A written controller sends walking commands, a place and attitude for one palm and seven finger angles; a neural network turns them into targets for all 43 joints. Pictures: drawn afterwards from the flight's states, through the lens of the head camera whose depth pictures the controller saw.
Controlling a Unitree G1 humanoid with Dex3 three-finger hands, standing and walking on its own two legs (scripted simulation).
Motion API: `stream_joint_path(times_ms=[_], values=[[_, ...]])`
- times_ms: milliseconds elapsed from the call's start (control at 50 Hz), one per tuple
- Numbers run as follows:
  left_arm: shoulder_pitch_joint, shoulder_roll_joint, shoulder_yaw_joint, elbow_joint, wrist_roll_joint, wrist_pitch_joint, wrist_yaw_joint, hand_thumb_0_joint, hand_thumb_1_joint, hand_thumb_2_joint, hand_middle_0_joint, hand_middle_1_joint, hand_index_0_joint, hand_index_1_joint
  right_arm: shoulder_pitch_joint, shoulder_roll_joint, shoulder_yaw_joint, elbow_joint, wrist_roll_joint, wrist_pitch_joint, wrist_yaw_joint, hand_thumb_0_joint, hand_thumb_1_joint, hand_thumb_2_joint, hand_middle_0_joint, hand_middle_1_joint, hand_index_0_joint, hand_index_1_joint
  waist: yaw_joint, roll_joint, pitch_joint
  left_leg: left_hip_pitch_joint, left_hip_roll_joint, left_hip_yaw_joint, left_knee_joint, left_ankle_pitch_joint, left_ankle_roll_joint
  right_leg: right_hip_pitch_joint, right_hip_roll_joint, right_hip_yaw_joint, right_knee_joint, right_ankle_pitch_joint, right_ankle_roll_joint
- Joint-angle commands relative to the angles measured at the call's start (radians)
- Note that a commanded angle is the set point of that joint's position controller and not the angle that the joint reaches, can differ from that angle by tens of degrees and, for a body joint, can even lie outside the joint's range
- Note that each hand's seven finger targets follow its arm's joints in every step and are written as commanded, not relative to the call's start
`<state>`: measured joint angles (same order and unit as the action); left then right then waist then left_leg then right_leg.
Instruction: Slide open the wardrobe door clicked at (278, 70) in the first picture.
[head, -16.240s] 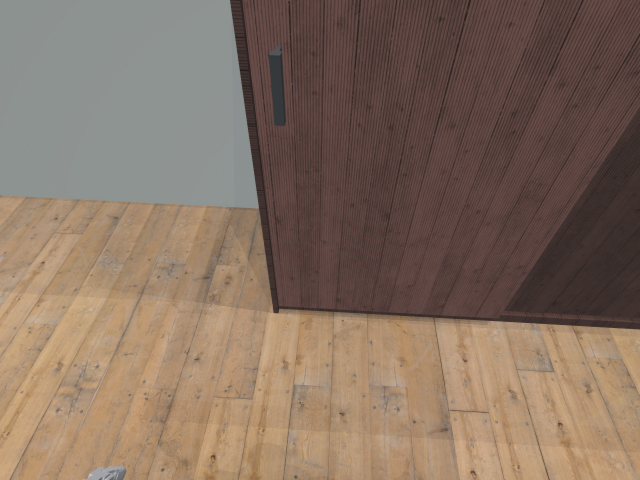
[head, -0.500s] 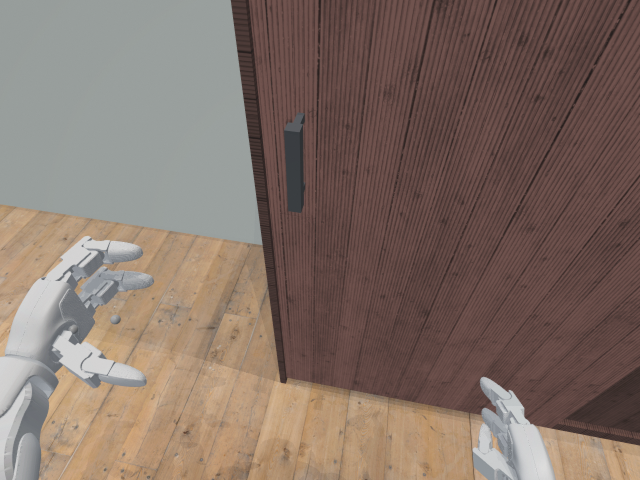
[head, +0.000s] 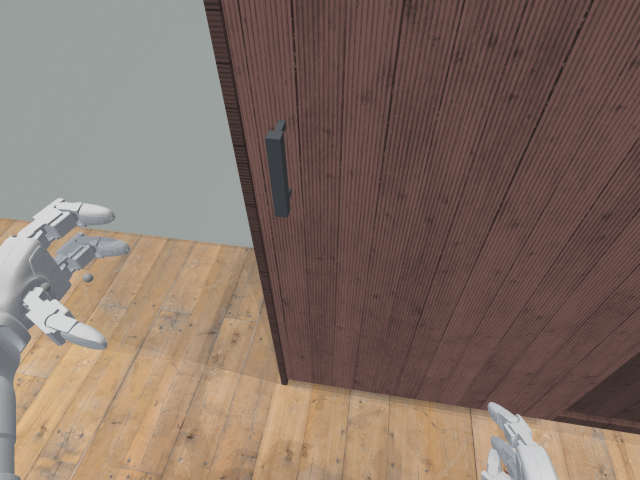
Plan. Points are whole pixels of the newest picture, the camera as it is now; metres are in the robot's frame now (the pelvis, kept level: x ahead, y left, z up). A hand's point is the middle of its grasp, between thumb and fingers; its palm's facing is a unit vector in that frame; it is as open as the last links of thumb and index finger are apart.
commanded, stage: raise the hand with hooked fingers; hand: left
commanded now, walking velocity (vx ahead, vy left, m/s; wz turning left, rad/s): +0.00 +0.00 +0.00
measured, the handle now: (281, 169) +0.51 +0.11 +0.13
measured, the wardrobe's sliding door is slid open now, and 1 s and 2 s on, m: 0.00 0.00 0.00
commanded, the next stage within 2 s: move the hooked fingers beside the handle in 0.32 s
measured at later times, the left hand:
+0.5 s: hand (94, 283) +0.27 +0.27 +0.15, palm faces +0.00 -1.00 -0.09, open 14.0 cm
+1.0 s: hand (146, 245) +0.33 +0.24 +0.14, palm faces -0.04 -1.00 -0.04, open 14.0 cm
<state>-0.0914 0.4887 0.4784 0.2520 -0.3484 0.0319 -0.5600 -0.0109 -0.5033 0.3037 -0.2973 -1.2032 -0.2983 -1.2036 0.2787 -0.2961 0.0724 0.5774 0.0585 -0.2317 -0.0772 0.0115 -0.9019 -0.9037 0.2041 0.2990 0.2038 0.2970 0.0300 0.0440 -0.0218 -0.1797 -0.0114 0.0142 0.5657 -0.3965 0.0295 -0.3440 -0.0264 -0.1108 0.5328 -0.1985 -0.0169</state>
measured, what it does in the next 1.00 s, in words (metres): stands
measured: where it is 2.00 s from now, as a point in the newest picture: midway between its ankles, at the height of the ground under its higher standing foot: outside the picture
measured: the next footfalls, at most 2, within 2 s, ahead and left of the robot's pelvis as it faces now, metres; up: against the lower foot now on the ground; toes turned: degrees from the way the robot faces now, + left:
none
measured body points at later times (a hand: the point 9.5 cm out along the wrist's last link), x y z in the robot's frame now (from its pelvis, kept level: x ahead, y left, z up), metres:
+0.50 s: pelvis +0.00 -0.01 +0.00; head +0.00 -0.02 +0.45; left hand +0.27 +0.32 +0.15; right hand +0.18 -0.23 -0.07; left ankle -0.06 +0.10 -0.73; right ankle +0.05 -0.11 -0.73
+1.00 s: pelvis +0.00 -0.01 +0.00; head +0.01 -0.02 +0.45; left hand +0.33 +0.29 +0.15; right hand +0.15 -0.25 -0.08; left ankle -0.06 +0.10 -0.73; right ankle +0.05 -0.11 -0.73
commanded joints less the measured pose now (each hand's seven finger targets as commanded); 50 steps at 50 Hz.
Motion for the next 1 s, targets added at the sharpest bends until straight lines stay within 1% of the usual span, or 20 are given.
stream_joint_path(times_ms=[0,40,120,240,280,340,400,440,460,520,600,640,720,740,800,820,840,880,940,980], values=[[-0.231,0.284,0.113,-0.261,-0.030,-0.072,0.019,0.000,-0.500,0.300,-0.300,-1.200,-0.300,-1.200,-0.103,-0.114,-0.054,-0.181,0.002,-0.060,-0.003,0.000,-0.900,-0.900,0.200,0.300,0.200,0.300,0.018,0.040,-0.211,-0.103,0.003,-0.050,-0.103,0.367,-0.020,0.256,0.014,0.056,-0.027,0.177,-0.016],[-0.235,0.300,0.129,-0.283,-0.029,-0.086,0.037,0.000,-0.500,0.300,-0.300,-1.200,-0.300,-1.200,-0.100,-0.113,-0.053,-0.176,-0.001,-0.063,-0.005,0.000,-0.900,-0.900,0.200,0.300,0.200,0.300,0.021,0.035,-0.199,-0.102,0.004,-0.047,-0.106,0.373,-0.022,0.267,0.017,0.055,-0.031,0.181,-0.018],[-0.234,0.266,0.105,-0.258,-0.019,-0.087,0.049,0.000,-0.500,0.300,-0.300,-1.200,-0.300,-1.200,-0.096,-0.108,-0.051,-0.166,0.004,-0.063,-0.014,0.000,-0.900,-0.900,0.200,0.300,0.200,0.300,0.010,0.083,-0.164,-0.100,0.002,-0.040,-0.117,0.343,-0.022,0.242,0.016,0.054,-0.043,0.165,-0.015],[-0.241,0.251,0.078,-0.240,-0.018,-0.074,0.032,0.000,-0.500,0.300,-0.300,-1.200,-0.300,-1.200,-0.094,-0.111,-0.049,-0.162,0.003,-0.062,-0.021,0.000,-0.900,-0.900,0.200,0.300,0.200,0.300,0.004,0.025,-0.162,-0.095,0.004,-0.042,-0.118,0.334,-0.016,0.254,0.018,0.058,-0.050,0.167,-0.013],[-0.256,0.255,0.073,-0.245,-0.016,-0.075,0.028,0.000,-0.500,0.300,-0.300,-1.200,-0.300,-1.200,-0.098,-0.110,-0.047,-0.163,0.005,-0.061,-0.021,0.000,-0.900,-0.900,0.200,0.300,0.200,0.300,0.004,0.050,-0.165,-0.093,0.002,-0.043,-0.123,0.324,-0.018,0.244,0.018,0.055,-0.050,0.157,-0.012],[-0.237,0.255,0.079,-0.215,-0.021,-0.071,0.027,0.000,-0.500,0.300,-0.300,-1.200,-0.300,-1.200,-0.098,-0.113,-0.046,-0.162,0.005,-0.060,-0.019,0.000,-0.900,-0.900,0.200,0.300,0.200,0.300,0.007,0.016,-0.149,-0.106,0.002,-0.044,-0.121,0.314,-0.016,0.242,0.020,0.056,-0.053,0.142,-0.013],[-0.252,0.268,0.088,-0.241,-0.019,-0.076,0.028,0.000,-0.500,0.300,-0.300,-1.200,-0.300,-1.200,-0.103,-0.109,-0.046,-0.169,0.004,-0.062,-0.020,0.000,-0.900,-0.900,0.200,0.300,0.200,0.300,0.009,0.041,-0.183,-0.095,-0.001,-0.046,-0.120,0.331,-0.017,0.255,0.018,0.056,-0.046,0.163,-0.013],[-0.274,0.260,0.072,-0.213,-0.017,-0.075,0.029,0.000,-0.500,0.300,-0.300,-1.200,-0.300,-1.200,-0.098,-0.112,-0.043,-0.158,0.003,-0.057,-0.020,0.000,-0.900,-0.900,0.200,0.300,0.200,0.300,0.001,0.017,-0.154,-0.106,0.002,-0.043,-0.119,0.316,-0.017,0.238,0.021,0.058,-0.053,0.148,-0.012],[-0.319,0.224,0.034,-0.210,-0.020,-0.080,0.027,0.000,-0.500,0.300,-0.300,-1.200,-0.300,-1.200,-0.099,-0.109,-0.043,-0.156,0.006,-0.057,-0.023,0.000,-0.900,-0.900,0.200,0.300,0.200,0.300,-0.014,0.006,-0.142,-0.106,0.002,-0.044,-0.122,0.305,-0.016,0.226,0.021,0.056,-0.053,0.146,-0.009],[-0.382,0.236,0.023,-0.164,-0.005,-0.082,0.035,0.000,-0.500,0.300,-0.300,-1.200,-0.300,-1.200,-0.089,-0.114,-0.045,-0.145,0.009,-0.054,-0.033,0.000,-0.900,-0.900,0.200,0.300,0.200,0.300,-0.024,0.035,-0.143,-0.111,0.000,-0.043,-0.118,0.265,-0.015,0.201,0.018,0.061,-0.058,0.099,-0.008],[-0.427,0.220,-0.006,-0.172,0.014,-0.092,0.054,0.000,-0.500,0.300,-0.300,-1.200,-0.300,-1.200,-0.090,-0.107,-0.044,-0.150,0.006,-0.053,-0.037,0.000,-0.900,-0.900,0.200,0.300,0.200,0.300,-0.017,0.064,-0.196,-0.089,0.000,-0.045,-0.120,0.306,-0.021,0.226,0.015,0.056,-0.044,0.135,-0.014],[-0.432,0.230,0.007,-0.136,0.011,-0.095,0.063,0.000,-0.500,0.300,-0.300,-1.200,-0.300,-1.200,-0.082,-0.111,-0.045,-0.142,0.002,-0.050,-0.035,0.000,-0.900,-0.900,0.200,0.300,0.200,0.300,-0.012,0.006,-0.191,-0.103,0.003,-0.044,-0.117,0.318,-0.019,0.241,0.016,0.059,-0.044,0.158,-0.014],[-0.426,0.242,0.026,-0.098,0.022,-0.090,0.077,0.000,-0.500,0.300,-0.300,-1.200,-0.300,-1.200,-0.084,-0.111,-0.046,-0.149,0.003,-0.041,-0.029,0.000,-0.900,-0.900,0.200,0.300,0.200,0.300,0.001,0.029,-0.214,-0.122,0.000,-0.037,-0.120,0.339,-0.022,0.260,0.009,0.059,-0.030,0.189,-0.016],[-0.417,0.258,0.040,-0.088,0.022,-0.087,0.082,0.000,-0.500,0.300,-0.300,-1.200,-0.300,-1.200,-0.083,-0.114,-0.045,-0.150,0.001,-0.036,-0.025,0.000,-0.900,-0.900,0.200,0.300,0.200,0.300,0.009,0.010,-0.206,-0.132,0.002,-0.035,-0.117,0.347,-0.021,0.268,0.010,0.062,-0.029,0.197,-0.019],[-0.462,0.224,0.008,-0.079,0.024,-0.088,0.085,0.000,-0.500,0.300,-0.300,-1.200,-0.300,-1.200,-0.082,-0.112,-0.045,-0.153,0.003,-0.030,-0.022,0.000,-0.900,-0.900,0.200,0.300,0.200,0.300,-0.003,0.033,-0.208,-0.137,0.001,-0.030,-0.120,0.338,-0.023,0.254,0.008,0.062,-0.026,0.200,-0.017],[-0.472,0.240,0.019,-0.086,0.030,-0.092,0.090,0.000,-0.500,0.300,-0.300,-1.200,-0.300,-1.200,-0.079,-0.114,-0.050,-0.156,0.003,-0.030,-0.024,0.000,-0.900,-0.900,0.200,0.300,0.200,0.300,-0.001,0.037,-0.229,-0.130,0.002,-0.029,-0.117,0.347,-0.022,0.259,0.007,0.064,-0.022,0.206,-0.017],[-0.478,0.247,0.022,-0.084,0.028,-0.094,0.094,0.000,-0.500,0.300,-0.300,-1.200,-0.300,-1.200,-0.079,-0.115,-0.049,-0.156,0.001,-0.028,-0.022,0.000,-0.900,-0.900,0.200,0.300,0.200,0.300,0.001,0.007,-0.232,-0.134,0.004,-0.028,-0.113,0.359,-0.020,0.275,0.009,0.068,-0.020,0.220,-0.018],[-0.495,0.217,-0.004,-0.083,0.030,-0.096,0.093,0.000,-0.500,0.300,-0.300,-1.200,-0.300,-1.200,-0.072,-0.113,-0.050,-0.155,0.004,-0.026,-0.022,0.000,-0.900,-0.900,0.200,0.300,0.200,0.300,-0.007,0.035,-0.240,-0.122,0.003,-0.026,-0.111,0.369,-0.022,0.260,0.009,0.066,-0.017,0.233,-0.017],[-0.505,0.209,-0.010,-0.073,0.025,-0.103,0.095,0.000,-0.500,0.300,-0.300,-1.200,-0.300,-1.200,-0.064,-0.116,-0.053,-0.148,0.000,-0.022,-0.022,0.000,-0.900,-0.900,0.200,0.300,0.200,0.300,-0.009,-0.013,-0.252,-0.126,0.005,-0.024,-0.106,0.379,-0.020,0.271,0.010,0.068,-0.015,0.254,-0.016],[-0.541,0.211,-0.018,-0.055,0.033,-0.100,0.097,0.000,-0.500,0.300,-0.300,-1.200,-0.300,-1.200,-0.064,-0.118,-0.053,-0.142,0.003,-0.017,-0.024,0.000,-0.900,-0.900,0.200,0.300,0.200,0.300,-0.017,0.023,-0.238,-0.133,0.003,-0.021,-0.109,0.354,-0.021,0.248,0.007,0.072,-0.017,0.236,-0.016]])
